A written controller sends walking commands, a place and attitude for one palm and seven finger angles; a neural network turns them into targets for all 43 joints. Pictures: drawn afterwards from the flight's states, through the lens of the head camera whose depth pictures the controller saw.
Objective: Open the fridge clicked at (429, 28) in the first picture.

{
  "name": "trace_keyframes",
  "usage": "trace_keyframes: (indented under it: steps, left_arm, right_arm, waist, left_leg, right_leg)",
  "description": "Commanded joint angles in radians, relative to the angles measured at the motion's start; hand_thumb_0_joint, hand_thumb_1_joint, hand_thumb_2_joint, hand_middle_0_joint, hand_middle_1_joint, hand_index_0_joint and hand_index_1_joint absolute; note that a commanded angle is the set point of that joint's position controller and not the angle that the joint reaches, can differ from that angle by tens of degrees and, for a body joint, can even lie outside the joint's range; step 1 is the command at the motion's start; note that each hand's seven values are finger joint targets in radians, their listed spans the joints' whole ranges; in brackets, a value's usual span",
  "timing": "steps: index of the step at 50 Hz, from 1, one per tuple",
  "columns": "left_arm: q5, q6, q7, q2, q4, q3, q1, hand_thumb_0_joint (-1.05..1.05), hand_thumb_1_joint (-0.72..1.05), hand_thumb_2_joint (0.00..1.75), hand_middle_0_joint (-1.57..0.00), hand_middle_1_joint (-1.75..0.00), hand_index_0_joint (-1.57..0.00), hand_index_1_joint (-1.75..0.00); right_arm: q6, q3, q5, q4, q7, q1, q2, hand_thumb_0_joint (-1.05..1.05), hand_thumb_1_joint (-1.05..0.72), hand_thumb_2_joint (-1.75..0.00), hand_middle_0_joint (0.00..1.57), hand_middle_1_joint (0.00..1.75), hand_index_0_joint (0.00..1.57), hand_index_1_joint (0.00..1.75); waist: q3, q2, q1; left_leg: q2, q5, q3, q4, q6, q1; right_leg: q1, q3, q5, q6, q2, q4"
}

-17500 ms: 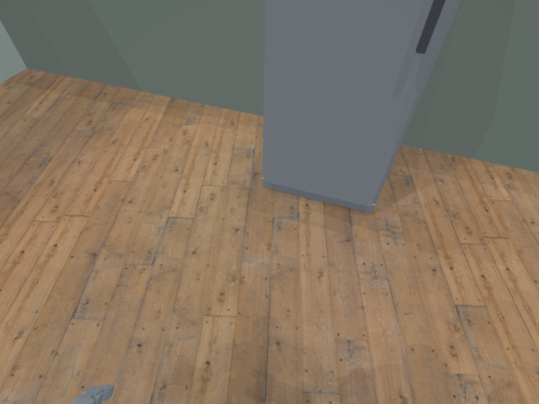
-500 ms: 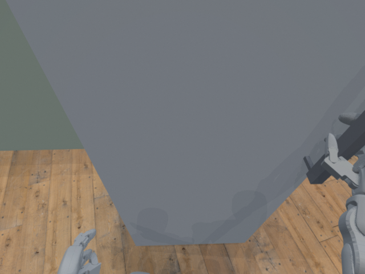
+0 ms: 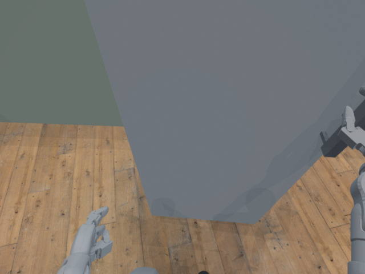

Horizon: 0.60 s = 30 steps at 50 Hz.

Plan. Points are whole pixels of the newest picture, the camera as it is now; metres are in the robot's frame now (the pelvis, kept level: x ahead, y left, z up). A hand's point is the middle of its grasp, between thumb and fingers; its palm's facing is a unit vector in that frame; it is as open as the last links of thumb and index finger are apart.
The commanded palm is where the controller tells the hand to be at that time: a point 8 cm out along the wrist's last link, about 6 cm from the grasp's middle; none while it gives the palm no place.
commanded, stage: walk backward, drawing the door open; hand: right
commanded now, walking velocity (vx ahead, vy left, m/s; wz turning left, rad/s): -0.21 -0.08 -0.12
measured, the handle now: out of the picture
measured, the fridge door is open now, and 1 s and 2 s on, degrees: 3 43 64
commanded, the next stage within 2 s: stop walking and hold the door back in 1.68 s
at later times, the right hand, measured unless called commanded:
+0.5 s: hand (363, 213) +0.21 -0.22 +0.17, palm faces +0.29 +0.95 -0.15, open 7.0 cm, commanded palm +0.16 -0.27 +0.16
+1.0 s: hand out of the picture +0.05 -0.12 +0.16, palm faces +0.29 +0.94 -0.19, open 7.9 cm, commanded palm +0.01 -0.16 +0.16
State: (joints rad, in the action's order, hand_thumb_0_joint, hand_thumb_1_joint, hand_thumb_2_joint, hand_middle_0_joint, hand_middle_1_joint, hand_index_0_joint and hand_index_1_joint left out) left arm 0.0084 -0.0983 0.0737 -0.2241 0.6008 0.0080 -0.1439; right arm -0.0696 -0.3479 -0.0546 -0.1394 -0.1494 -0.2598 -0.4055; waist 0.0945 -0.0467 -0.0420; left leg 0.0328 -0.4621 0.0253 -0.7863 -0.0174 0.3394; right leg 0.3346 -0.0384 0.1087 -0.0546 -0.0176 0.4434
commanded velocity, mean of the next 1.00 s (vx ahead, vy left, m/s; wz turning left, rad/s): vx -0.13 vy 0.24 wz -0.60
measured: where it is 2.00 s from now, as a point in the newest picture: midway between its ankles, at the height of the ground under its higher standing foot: outside the picture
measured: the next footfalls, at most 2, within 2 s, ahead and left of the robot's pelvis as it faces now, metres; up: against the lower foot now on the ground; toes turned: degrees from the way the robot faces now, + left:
left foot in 0.12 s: -0.05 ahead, +0.11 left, +0.00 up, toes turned +2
right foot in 0.38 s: -0.01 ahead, -0.13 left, +0.00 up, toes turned -3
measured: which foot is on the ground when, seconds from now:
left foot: up 0.00-0.10, down 0.12-0.38, up 0.40-0.72, down 0.74-0.94, up 0.96-1.00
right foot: down 0.00-0.12, up 0.14-0.36, down 0.38-0.76, up 0.78-0.92, down 0.94-1.00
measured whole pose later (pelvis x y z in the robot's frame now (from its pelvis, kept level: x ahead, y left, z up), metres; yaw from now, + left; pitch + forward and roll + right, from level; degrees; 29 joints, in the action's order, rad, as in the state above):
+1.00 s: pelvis -0.18 +0.07 -0.02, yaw -22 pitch -1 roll -1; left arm -0.04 -0.11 0.09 -0.17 0.66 -0.01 -0.16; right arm -0.06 0.06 0.00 0.42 -0.03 0.06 -0.21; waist 0.09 0.02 -0.05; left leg 0.02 -0.50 0.06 -1.09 -0.02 0.41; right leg 0.33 -0.07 0.20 -0.03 0.01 0.57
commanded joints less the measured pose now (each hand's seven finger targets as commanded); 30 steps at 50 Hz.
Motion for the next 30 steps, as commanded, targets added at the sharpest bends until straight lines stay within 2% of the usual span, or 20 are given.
trace_keyframes:
  steps: [1, 4, 5, 6, 7, 8, 9, 10, 12, 15, 16, 17, 18, 19, 20, 21, 23, 25, 28, 30]
  left_arm:
    - [-0.004, -0.045, 0.0, -0.148, -0.1, -0.039, 0.02, 0.0, 0.9, 0.9, -0.2, -0.3, -0.2, -0.3]
    - [-0.015, -0.042, 0.0, -0.152, -0.103, -0.031, 0.043, 0.0, 0.9, 0.9, -0.2, -0.3, -0.2, -0.3]
    - [-0.016, -0.031, 0.002, -0.153, -0.1, -0.03, 0.046, 0.0, 0.9, 0.9, -0.2, -0.3, -0.2, -0.3]
    - [-0.011, -0.02, 0.004, -0.13, -0.107, -0.023, 0.054, 0.0, 0.9, 0.9, -0.2, -0.3, -0.2, -0.3]
    - [0.0, -0.014, 0.011, -0.128, -0.116, -0.025, 0.052, 0.0, 0.9, 0.9, -0.2, -0.3, -0.2, -0.3]
    - [0.014, -0.024, 0.01, -0.153, -0.1, -0.047, 0.026, 0.0, 0.9, 0.9, -0.2, -0.3, -0.2, -0.3]
    - [0.012, -0.028, 0.013, -0.121, -0.106, -0.037, 0.026, 0.0, 0.9, 0.9, -0.2, -0.3, -0.2, -0.3]
    - [0.009, -0.028, 0.02, -0.115, -0.099, -0.026, 0.043, 0.0, 0.9, 0.9, -0.2, -0.3, -0.2, -0.3]
    - [-0.001, -0.025, 0.042, -0.094, -0.098, -0.01, 0.071, 0.0, 0.9, 0.9, -0.2, -0.3, -0.2, -0.3]
    - [-0.016, -0.023, 0.059, -0.094, -0.088, -0.018, 0.057, 0.0, 0.9, 0.9, -0.2, -0.3, -0.2, -0.3]
    - [-0.021, -0.021, 0.061, -0.093, -0.087, -0.024, 0.039, 0.0, 0.9, 0.9, -0.2, -0.3, -0.2, -0.3]
    - [-0.021, -0.018, 0.061, -0.103, -0.09, -0.034, 0.025, 0.0, 0.9, 0.9, -0.2, -0.3, -0.2, -0.3]
    - [-0.017, -0.017, 0.055, -0.136, -0.106, -0.048, 0.023, 0.0, 0.9, 0.9, -0.2, -0.3, -0.2, -0.3]
    - [-0.012, -0.018, 0.031, -0.133, -0.112, -0.049, 0.013, 0.0, 0.9, 0.9, -0.2, -0.3, -0.2, -0.3]
    - [-0.023, -0.029, 0.007, -0.105, -0.105, -0.04, 0.029, 0.0, 0.9, 0.9, -0.2, -0.3, -0.2, -0.3]
    - [-0.026, -0.037, -0.005, -0.091, -0.091, -0.036, 0.048, 0.0, 0.9, 0.9, -0.2, -0.3, -0.2, -0.3]
    - [-0.02, -0.05, -0.006, -0.101, -0.065, -0.058, 0.031, 0.0, 0.9, 0.9, -0.2, -0.3, -0.2, -0.3]
    - [-0.013, -0.045, -0.007, -0.102, -0.087, -0.06, 0.045, 0.0, 0.9, 0.9, -0.2, -0.3, -0.2, -0.3]
    - [-0.012, -0.033, -0.003, -0.086, -0.111, -0.043, 0.06, 0.0, 0.9, 0.9, -0.2, -0.3, -0.2, -0.3]
    - [-0.021, -0.025, 0.002, -0.082, -0.115, -0.04, 0.062, 0.0, 0.9, 0.9, -0.2, -0.3, -0.2, -0.3]
  right_arm:
    - [-0.117, -0.113, -0.01, 0.342, -0.001, -0.154, -0.263, 0.0, -0.9, -0.9, 0.45, 1.4, 0.45, 1.4]
    - [-0.111, -0.126, -0.025, 0.352, 0.01, -0.146, -0.282, 0.0, -0.9, -0.9, 0.45, 1.4, 0.45, 1.4]
    - [-0.11, -0.135, -0.02, 0.329, 0.015, -0.142, -0.306, 0.0, -0.9, -0.9, 0.45, 1.4, 0.45, 1.4]
    - [-0.117, -0.135, -0.017, 0.33, 0.016, -0.171, -0.325, 0.0, -0.9, -0.9, 0.45, 1.4, 0.45, 1.4]
    - [-0.128, -0.146, -0.015, 0.308, 0.013, -0.169, -0.332, 0.0, -0.9, -0.9, 0.45, 1.4, 0.45, 1.4]
    - [-0.123, -0.151, -0.011, 0.276, 0.007, -0.185, -0.312, 0.0, -0.9, -0.9, 0.45, 1.4, 0.45, 1.4]
    - [-0.117, -0.143, 0.0, 0.271, 0.004, -0.121, -0.271, 0.0, -0.9, -0.9, 0.45, 1.4, 0.45, 1.4]
    - [-0.114, -0.127, 0.005, 0.28, 0.002, -0.138, -0.255, 0.0, -0.9, -0.9, 0.45, 1.4, 0.45, 1.4]
    - [-0.124, -0.128, 0.02, 0.303, -0.009, -0.099, -0.244, 0.0, -0.9, -0.9, 0.45, 1.4, 0.45, 1.4]
    - [-0.135, -0.079, 0.01, 0.386, -0.016, -0.085, -0.196, 0.0, -0.9, -0.9, 0.45, 1.4, 0.45, 1.4]
    - [-0.137, -0.052, 0.009, 0.416, -0.017, -0.07, -0.164, 0.0, -0.9, -0.9, 0.45, 1.4, 0.45, 1.4]
    - [-0.138, -0.022, 0.002, 0.462, -0.017, -0.08, -0.142, 0.0, -0.9, -0.9, 0.45, 1.4, 0.45, 1.4]
    - [-0.138, 0.005, -0.009, 0.513, -0.014, -0.092, -0.124, 0.0, -0.9, -0.9, 0.45, 1.4, 0.45, 1.4]
    - [-0.144, 0.047, -0.021, 0.547, 0.002, -0.104, -0.081, 0.0, -0.9, -0.9, 0.45, 1.4, 0.45, 1.4]
    - [-0.149, 0.087, -0.002, 0.57, 0.021, -0.098, -0.045, 0.0, -0.9, -0.9, 0.45, 1.4, 0.45, 1.4]
    - [-0.147, 0.093, 0.006, 0.615, 0.031, -0.141, -0.054, 0.0, -0.9, -0.9, 0.45, 1.4, 0.45, 1.4]
    - [-0.134, 0.091, 0.016, 0.626, 0.024, -0.164, -0.058, 0.0, -0.9, -0.9, 0.45, 1.4, 0.45, 1.4]
    - [-0.104, 0.135, 0.007, 0.658, 0.034, -0.135, -0.022, 0.0, -0.9, -0.9, 0.45, 1.4, 0.45, 1.4]
    - [-0.067, 0.206, -0.002, 0.676, 0.047, -0.112, 0.033, 0.0, -0.9, -0.9, 0.45, 1.4, 0.45, 1.4]
    - [-0.055, 0.208, -0.004, 0.703, 0.05, -0.092, 0.022, 0.0, -0.9, -0.9, 0.45, 1.4, 0.45, 1.4]
  waist:
    - [-0.437, -0.196, 0.05]
    - [-0.451, -0.167, 0.071]
    - [-0.422, -0.092, 0.068]
    - [-0.4, 0.092, 0.061]
    - [-0.36, 0.194, 0.069]
    - [-0.38, 0.281, 0.062]
    - [-0.407, 0.282, 0.054]
    - [-0.398, 0.221, 0.054]
    - [-0.337, 0.173, 0.068]
    - [-0.31, 0.164, 0.056]
    - [-0.327, 0.148, 0.051]
    - [-0.347, 0.111, 0.035]
    - [-0.379, -0.042, 0.029]
    - [-0.401, -0.219, 0.024]
    - [-0.403, -0.286, 0.039]
    - [-0.378, -0.266, 0.028]
    - [-0.341, -0.133, 0.019]
    - [-0.341, -0.106, 0.027]
    - [-0.317, -0.21, 0.026]
    - [-0.316, -0.216, 0.026]
  left_leg:
    - [-0.005, 0.021, 0.009, 0.159, 0.001, -0.115]
    - [-0.022, 0.208, 0.018, 0.441, 0.027, -0.288]
    - [-0.085, 0.33, -0.033, 0.51, 0.052, -0.318]
    - [-0.236, 0.555, -0.174, 0.517, 0.109, -0.313]
    - [-0.387, 0.78, -0.269, 0.469, 0.189, -0.27]
    - [-0.41, 1.05, -0.233, 0.384, 0.182, -0.321]
    - [-0.409, 1.19, -0.162, 0.309, 0.184, -0.423]
    - [-0.395, 1.206, -0.134, 0.28, 0.175, -0.444]
    - [-0.356, 1.129, -0.089, 0.29, 0.152, -0.398]
    - [-0.312, 0.974, -0.038, 0.279, 0.123, -0.32]
    - [-0.29, 0.927, -0.012, 0.249, 0.102, -0.303]
    - [-0.241, 0.845, 0.025, 0.19, 0.061, -0.252]
    - [-0.141, 0.627, 0.074, 0.076, -0.002, -0.144]
    - [-0.025, 0.093, 0.039, -0.055, -0.031, -0.021]
    - [0.001, -0.18, -0.029, -0.169, -0.024, 0.087]
    - [-0.015, -0.158, -0.086, -0.221, -0.023, 0.101]
    - [-0.015, -0.022, -0.104, -0.197, -0.027, 0.093]
    - [-0.003, 0.018, -0.079, -0.119, -0.024, 0.019]
    - [0.045, 0.005, -0.017, -0.014, -0.011, -0.13]
    - [0.067, 0.002, 0.0, 0.102, -0.002, -0.199]
  right_leg:
    - [-0.291, 0.242, -0.53, -0.075, -0.218, -0.087]
    - [-0.203, 0.206, -0.295, -0.005, -0.168, -0.082]
    - [-0.137, 0.169, -0.166, 0.03, -0.119, -0.023]
    - [-0.067, 0.062, 0.047, 0.078, -0.024, 0.126]
    - [0.047, 0.033, 0.312, 0.105, 0.045, 0.343]
    - [0.151, 0.099, 0.378, 0.1, 0.064, 0.497]
    - [0.209, 0.109, 0.376, 0.099, 0.043, 0.525]
    - [0.214, 0.095, 0.364, 0.096, 0.037, 0.495]
    - [0.163, 0.048, 0.322, 0.081, 0.031, 0.373]
    - [0.032, 0.008, 0.165, 0.08, 0.029, 0.155]
    - [-0.036, -0.001, 0.077, 0.079, 0.026, 0.066]
    - [-0.143, 0.007, -0.126, 0.069, -0.002, -0.002]
    - [-0.256, 0.174, -0.521, 0.014, -0.139, -0.033]
    - [-0.377, 0.366, -0.867, -0.071, -0.276, -0.048]
    - [-0.42, 0.524, -0.872, -0.12, -0.338, -0.079]
    - [-0.348, 0.595, -0.648, -0.119, -0.351, -0.115]
    - [-0.311, 0.509, -0.401, -0.122, -0.315, -0.112]
    - [-0.247, 0.43, -0.184, -0.089, -0.268, -0.138]
    - [-0.1, 0.387, 0.281, -0.03, -0.216, -0.305]
    - [-0.089, 0.388, 0.358, -0.007, -0.198, -0.356]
